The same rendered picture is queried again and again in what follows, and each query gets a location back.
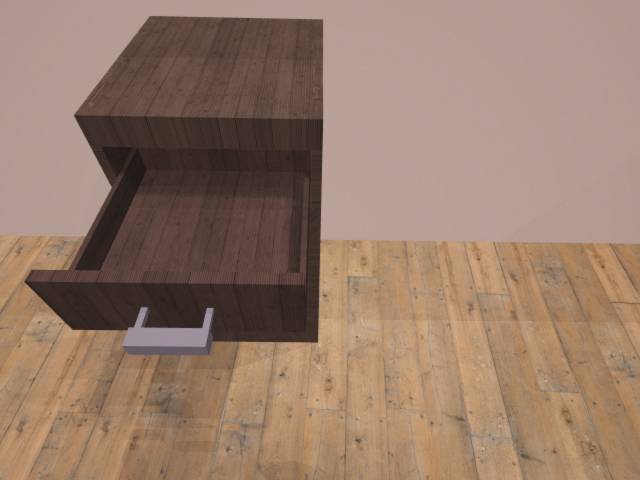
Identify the drawer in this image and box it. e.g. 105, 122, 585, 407
24, 147, 311, 332

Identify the handle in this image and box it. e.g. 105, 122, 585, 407
122, 307, 215, 355

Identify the cabinet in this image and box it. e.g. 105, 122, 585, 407
74, 16, 323, 343

